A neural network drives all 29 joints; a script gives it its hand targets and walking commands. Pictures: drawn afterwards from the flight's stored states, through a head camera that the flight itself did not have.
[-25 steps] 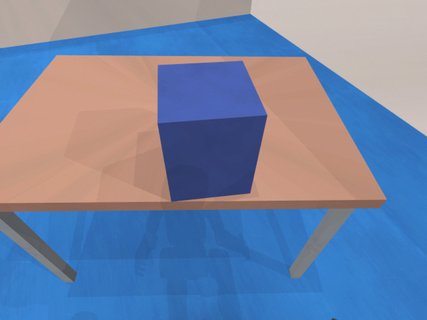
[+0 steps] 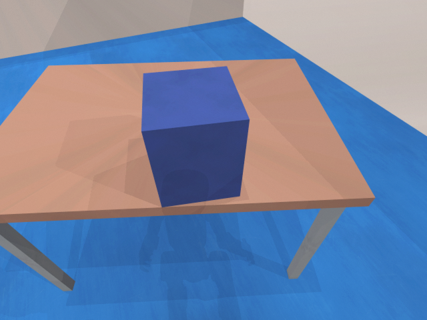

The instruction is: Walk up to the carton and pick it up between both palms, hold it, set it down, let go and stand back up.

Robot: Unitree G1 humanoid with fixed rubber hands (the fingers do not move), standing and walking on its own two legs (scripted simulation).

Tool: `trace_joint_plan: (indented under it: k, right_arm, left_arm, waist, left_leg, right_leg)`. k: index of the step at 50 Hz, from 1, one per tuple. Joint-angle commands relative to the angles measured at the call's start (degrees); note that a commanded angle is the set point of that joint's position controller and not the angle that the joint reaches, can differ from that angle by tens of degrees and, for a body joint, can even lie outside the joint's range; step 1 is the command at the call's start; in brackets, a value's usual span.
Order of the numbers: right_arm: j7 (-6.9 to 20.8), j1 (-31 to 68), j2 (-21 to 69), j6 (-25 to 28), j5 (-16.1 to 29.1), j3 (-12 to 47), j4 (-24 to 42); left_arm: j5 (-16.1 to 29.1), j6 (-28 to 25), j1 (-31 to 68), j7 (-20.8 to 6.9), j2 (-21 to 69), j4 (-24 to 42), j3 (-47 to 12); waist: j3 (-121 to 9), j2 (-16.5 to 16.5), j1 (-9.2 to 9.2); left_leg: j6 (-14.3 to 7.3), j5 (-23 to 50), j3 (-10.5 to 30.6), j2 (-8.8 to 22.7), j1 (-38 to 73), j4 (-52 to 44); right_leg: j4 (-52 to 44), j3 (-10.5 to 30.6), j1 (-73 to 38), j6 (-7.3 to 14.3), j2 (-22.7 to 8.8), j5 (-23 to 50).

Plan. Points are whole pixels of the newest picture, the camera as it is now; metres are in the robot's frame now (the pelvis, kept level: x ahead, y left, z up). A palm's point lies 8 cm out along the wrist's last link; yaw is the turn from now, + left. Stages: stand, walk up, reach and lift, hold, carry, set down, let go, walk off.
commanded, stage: walk up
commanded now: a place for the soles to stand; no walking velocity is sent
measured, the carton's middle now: (193, 137) +0.53 +0.06 +0.04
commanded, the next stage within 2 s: none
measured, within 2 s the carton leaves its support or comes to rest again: neither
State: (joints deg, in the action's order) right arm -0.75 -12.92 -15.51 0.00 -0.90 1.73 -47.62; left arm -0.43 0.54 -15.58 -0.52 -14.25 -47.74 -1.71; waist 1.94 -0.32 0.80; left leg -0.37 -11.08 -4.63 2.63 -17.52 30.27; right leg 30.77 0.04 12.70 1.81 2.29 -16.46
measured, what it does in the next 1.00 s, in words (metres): stands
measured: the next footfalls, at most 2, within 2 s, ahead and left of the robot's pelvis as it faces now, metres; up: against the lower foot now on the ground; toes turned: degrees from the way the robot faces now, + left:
none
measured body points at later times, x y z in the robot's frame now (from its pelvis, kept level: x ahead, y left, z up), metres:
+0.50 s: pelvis +0.06 +0.01 +0.00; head +0.07 +0.01 +0.45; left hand +0.09 +0.27 -0.14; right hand +0.15 -0.23 -0.14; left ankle +0.06 +0.12 -0.73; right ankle +0.00 -0.10 -0.73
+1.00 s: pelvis +0.04 +0.00 -0.01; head +0.04 +0.02 +0.44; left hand +0.03 +0.27 -0.15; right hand +0.17 -0.24 -0.13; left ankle +0.06 +0.12 -0.73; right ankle +0.00 -0.10 -0.73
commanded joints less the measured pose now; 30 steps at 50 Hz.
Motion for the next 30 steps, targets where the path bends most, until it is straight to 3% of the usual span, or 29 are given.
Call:
trace_joint_plan:
  k: [1,2,4,5,7,9,13,17,19,22,25,26,27,28,30]
  right_arm:
    - [0.58,-3.46,-4.48,0.91,-0.4,-0.88,1.47]
    - [0.67,-2.73,-4.43,0.91,-0.55,-0.65,1.38]
    - [0.66,-3.7,-4.35,1.45,-0.3,-0.55,1.52]
    - [0.7,-4.76,-3.85,1.87,-0.12,-0.29,1.07]
    - [0.66,-6.01,-4.87,2.28,-0.36,-0.59,1.03]
    - [0.44,-6.1,-5.99,2.5,-0.53,-1.14,0.77]
    - [0.26,-7.66,-4.54,2.82,-0.18,-0.54,-0.39]
    - [-0.08,-7.7,-4.12,2.58,0.0,-0.37,-0.13]
    - [-0.13,-8.5,-4.91,2.38,-0.46,-0.74,-0.29]
    - [-0.39,-7.16,-4.77,1.98,-0.39,-0.77,0.04]
    - [-0.57,-5.71,-4.29,1.29,-0.18,-0.73,0.45]
    - [-0.65,-5.82,-4.34,1.15,-0.32,-0.52,0.47]
    - [-0.55,-4.55,-3.85,1.04,-0.36,-0.41,0.7]
    - [-0.57,-4.26,-4.24,1.04,-0.22,-0.62,0.61]
    - [-0.68,-3.99,-4.51,1.0,-0.41,-0.5,1.16]
  left_arm:
    - [-0.89,-1.23,-2.03,-0.12,-6.58,3.05,1.64]
    - [-0.75,-1.27,-3.63,-0.16,-6.6,2.45,1.37]
    - [-0.9,-1.6,-1.75,0.06,-6.66,3.09,1.25]
    - [-1.0,-1.84,-1.16,0.13,-6.62,3.04,1.12]
    - [-0.87,-1.96,-1.08,0.17,-6.38,2.66,1.14]
    - [-0.99,-1.95,-1.5,0.26,-6.11,2.81,0.95]
    - [-0.82,-2.24,-4.35,0.74,-5.87,1.53,0.54]
    - [-0.79,-1.72,-4.94,1.12,-6.34,1.24,0.6]
    - [-0.47,-1.44,-4.46,1.25,-6.97,1.51,0.59]
    - [-0.75,-0.94,-3.04,1.26,-6.77,2.03,0.75]
    - [-1.04,-0.25,-2.64,1.42,-7.36,1.73,0.69]
    - [-0.96,-0.16,-2.45,1.44,-7.35,1.54,0.48]
    - [-0.95,-0.07,-2.59,1.41,-7.58,1.65,0.72]
    - [-1.12,-0.11,-2.45,1.25,-7.08,1.71,0.71]
    - [-0.85,-0.07,-2.35,1.42,-7.38,1.33,0.6]
  waist:
    - [2.89,1.87,0.34]
    - [2.58,0.8,-0.59]
    - [4.16,1.09,-0.34]
    - [2.86,1.87,0.47]
    - [2.27,2.41,0.1]
    - [2.45,0.4,-0.43]
    - [-0.71,-3.34,-1.39]
    - [-6.09,-0.13,-1.2]
    - [-7.47,-0.96,-0.7]
    - [-6.48,-2.05,-0.61]
    - [-2.15,1.2,-0.04]
    - [-1.85,-1.38,-0.35]
    - [-0.65,0.28,-0.86]
    - [-1.5,-0.85,-0.85]
    - [-1.09,0.64,-0.71]
  left_leg:
    - [-2.39,-14.09,7.57,0.9,1.05,-5.16]
    - [-2.38,-12.94,7.86,0.73,1.99,-4.83]
    - [-2.26,-7.69,7.95,0.47,2.27,-4.32]
    - [-2.3,-5.66,8.6,0.64,2.25,-4.47]
    - [-2.76,-4.35,9.67,0.98,1.25,-4.98]
    - [-3.53,-2.76,12.77,1.89,0.79,-7.14]
    - [-4.3,12.61,13.86,2.64,3.01,-4.26]
    - [-4.83,23.69,12.28,2.35,5.39,0.57]
    - [-5.14,29.41,11.81,2.4,6.9,2.18]
    - [-5.2,27.45,12.85,2.03,5.94,3.62]
    - [-4.7,21.16,12.84,1.21,1.72,3.93]
    - [-4.63,20.34,12.54,0.55,2.45,3.81]
    - [-4.16,18.38,13.03,0.3,0.62,4.26]
    - [-4.1,17.25,13.41,-0.07,0.91,4.01]
    - [-3.9,19.11,13.64,-0.25,0.27,4.58]
  right_leg:
    - [-13.09,8.98,7.15,2.23,-7.85,-20.3]
    - [-13.55,10.37,8.22,2.24,-8.49,-20.55]
    - [-13.78,8.73,8.05,2.09,-9.03,-17.13]
    - [-13.01,7.36,5.94,2.07,-8.02,-13.84]
    - [-11.13,5.01,3.66,1.96,-7.13,-9.25]
    - [-8.01,2.79,1.88,1.59,-6.32,-4.67]
    - [-5.5,1.2,-2.54,1.04,-6.48,5.02]
    - [-3.19,-0.64,-7.12,0.62,-7.55,17.14]
    - [-1.41,-2.47,-6.62,0.28,-7.42,18.69]
    - [-1.45,-2.99,-5.88,0.37,-8.05,18.78]
    - [-3.2,-3.54,-4.92,0.85,-8.34,14.38]
    - [-3.0,-3.29,-3.69,1.33,-9.15,13.1]
    - [-4.01,-3.5,-3.18,0.98,-8.93,12.36]
    - [-4.42,-3.71,-4.11,1.3,-8.93,10.68]
    - [-3.57,-5.05,-4.38,1.35,-9.31,11.78]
